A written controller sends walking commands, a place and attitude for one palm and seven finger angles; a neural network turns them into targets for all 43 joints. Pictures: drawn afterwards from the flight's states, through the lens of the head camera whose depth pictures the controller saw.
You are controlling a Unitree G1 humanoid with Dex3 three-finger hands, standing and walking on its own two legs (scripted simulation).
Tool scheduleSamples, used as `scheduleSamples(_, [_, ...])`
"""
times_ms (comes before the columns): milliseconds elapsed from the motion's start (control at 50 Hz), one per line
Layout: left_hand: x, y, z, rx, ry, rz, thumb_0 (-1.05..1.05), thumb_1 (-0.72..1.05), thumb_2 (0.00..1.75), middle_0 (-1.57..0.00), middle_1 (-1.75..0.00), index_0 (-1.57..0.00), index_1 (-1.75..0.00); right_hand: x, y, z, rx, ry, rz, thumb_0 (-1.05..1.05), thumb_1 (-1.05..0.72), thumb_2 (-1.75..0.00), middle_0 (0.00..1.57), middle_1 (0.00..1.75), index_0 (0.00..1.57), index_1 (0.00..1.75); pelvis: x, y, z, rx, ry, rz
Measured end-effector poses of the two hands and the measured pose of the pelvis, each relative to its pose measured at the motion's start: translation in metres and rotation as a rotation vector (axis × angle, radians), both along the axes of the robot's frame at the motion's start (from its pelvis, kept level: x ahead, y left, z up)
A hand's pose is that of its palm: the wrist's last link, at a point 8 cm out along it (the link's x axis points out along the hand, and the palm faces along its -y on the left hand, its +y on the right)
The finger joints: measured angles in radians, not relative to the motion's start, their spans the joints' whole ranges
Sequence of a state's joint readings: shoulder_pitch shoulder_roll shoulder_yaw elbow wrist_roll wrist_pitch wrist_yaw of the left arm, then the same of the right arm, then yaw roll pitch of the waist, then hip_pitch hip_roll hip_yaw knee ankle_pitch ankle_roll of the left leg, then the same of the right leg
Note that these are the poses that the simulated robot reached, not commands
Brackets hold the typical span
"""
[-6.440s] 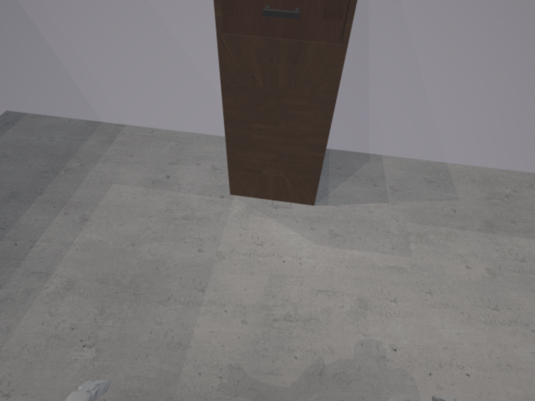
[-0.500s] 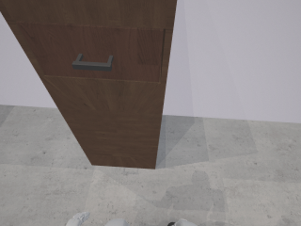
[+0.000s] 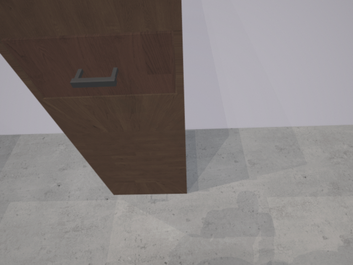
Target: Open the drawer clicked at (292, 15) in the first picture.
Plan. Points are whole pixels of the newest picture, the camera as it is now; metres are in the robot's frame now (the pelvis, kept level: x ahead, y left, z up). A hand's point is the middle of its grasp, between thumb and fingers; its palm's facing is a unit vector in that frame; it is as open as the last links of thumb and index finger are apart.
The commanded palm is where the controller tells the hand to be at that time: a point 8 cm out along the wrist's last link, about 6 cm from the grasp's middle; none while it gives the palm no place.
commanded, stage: come to a stop and stand still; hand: left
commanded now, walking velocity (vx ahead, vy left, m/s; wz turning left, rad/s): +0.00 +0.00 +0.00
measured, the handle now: (95, 77) +0.52 +0.22 +0.13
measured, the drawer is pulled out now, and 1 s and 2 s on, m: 0.00 0.00 0.00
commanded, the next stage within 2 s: look again from close up in 0.32 s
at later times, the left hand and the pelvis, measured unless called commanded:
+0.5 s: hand out of the picture +0.01 +0.15 -0.16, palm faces +0.02 -0.98 -0.21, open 7.4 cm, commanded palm none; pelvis +0.02 -0.02 +0.01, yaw +0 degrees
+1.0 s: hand out of the picture +0.01 +0.14 -0.17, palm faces +0.02 -0.98 -0.20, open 7.4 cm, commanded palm +0.11 +0.19 -0.06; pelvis +0.02 -0.03 +0.01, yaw +0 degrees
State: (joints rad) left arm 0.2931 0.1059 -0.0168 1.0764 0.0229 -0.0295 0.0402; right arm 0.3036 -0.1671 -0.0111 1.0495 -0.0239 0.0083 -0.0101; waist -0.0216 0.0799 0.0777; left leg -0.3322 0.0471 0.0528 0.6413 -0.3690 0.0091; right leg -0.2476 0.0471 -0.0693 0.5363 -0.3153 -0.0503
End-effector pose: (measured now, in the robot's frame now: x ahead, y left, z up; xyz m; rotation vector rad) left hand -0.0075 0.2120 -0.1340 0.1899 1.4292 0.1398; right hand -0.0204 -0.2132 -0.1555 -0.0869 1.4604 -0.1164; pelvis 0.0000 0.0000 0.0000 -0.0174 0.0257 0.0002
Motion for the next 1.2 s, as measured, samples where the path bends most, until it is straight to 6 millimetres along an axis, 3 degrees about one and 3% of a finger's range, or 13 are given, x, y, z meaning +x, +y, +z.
scheduleSamples(140, [0.014, -0.009, -0.008, -0.004, -0.062, 0.026, 0.02, 0.93, 0.89, -0.20, -0.30, -0.20, -0.30, 0.019, -0.004, 0.003, -0.018, -0.070, 0.007, 0.01, -0.92, -0.89, 0.20, 0.30, 0.19, 0.30, 0.010, -0.010, -0.001, 0.009, -0.040, 0.009])
scheduleSamples(300, [0.024, -0.008, -0.001, 0.006, -0.100, 0.023, 0.02, 0.93, 0.89, -0.20, -0.30, -0.20, -0.30, 0.032, -0.017, 0.008, -0.038, -0.100, 0.024, 0.02, -0.94, -0.89, 0.20, 0.30, 0.20, 0.30, 0.014, -0.016, 0.004, 0.025, -0.041, 0.002])
scheduleSamples(720, [0.010, -0.028, -0.001, -0.020, -0.044, 0.034, 0.01, 0.90, 0.89, -0.20, -0.30, -0.20, -0.30, 0.032, -0.029, 0.013, -0.039, -0.055, 0.037, 0.01, -0.92, -0.89, 0.20, 0.30, 0.20, 0.30, 0.017, -0.030, 0.008, 0.035, -0.038, -0.002])
scheduleSamples(1020, [0.011, -0.024, 0.000, -0.007, -0.049, 0.033, 0.01, 0.90, 0.89, -0.20, -0.30, -0.20, -0.30, 0.037, -0.035, 0.016, -0.055, -0.065, 0.041, 0.00, -0.91, -0.89, 0.20, 0.30, 0.20, 0.30, 0.015, -0.031, 0.009, 0.026, -0.033, -0.003])
scheduleSamples(1060, [0.037, -0.016, 0.018, 0.052, -0.172, -0.095, 0.02, 0.92, 0.89, -0.20, -0.30, -0.20, -0.30, 0.048, -0.040, 0.019, -0.086, -0.169, 0.038, 0.01, -0.92, -0.89, 0.20, 0.30, 0.20, 0.30, 0.012, -0.028, 0.007, 0.025, -0.032, -0.033])
scheduleSamples(1140, [0.118, 0.008, 0.101, 0.315, -0.608, -0.253, 0.04, 0.91, 0.88, -0.20, -0.32, -0.21, -0.32, 0.090, -0.048, 0.026, -0.119, -0.460, 0.019, 0.01, -0.92, -0.89, 0.20, 0.30, 0.20, 0.30, 0.004, -0.019, 0.005, 0.042, -0.019, -0.012])
scheduleSamples(1200, [0.172, 0.004, 0.163, 0.559, -0.874, -0.485, 0.04, 0.87, 0.86, -0.20, -0.34, -0.21, -0.35, 0.131, -0.050, 0.034, -0.111, -0.637, 0.052, 0.01, -0.92, -0.89, 0.20, 0.30, 0.20, 0.30, -0.007, -0.014, 0.000, 0.049, 0.018, -0.005])
